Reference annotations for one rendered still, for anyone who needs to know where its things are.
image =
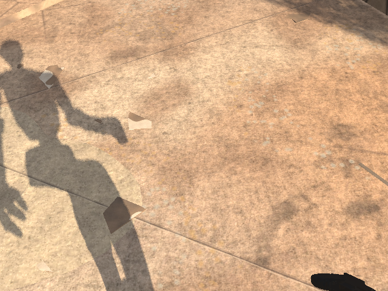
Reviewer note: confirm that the robot right hand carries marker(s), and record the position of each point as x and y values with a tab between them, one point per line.
336	282

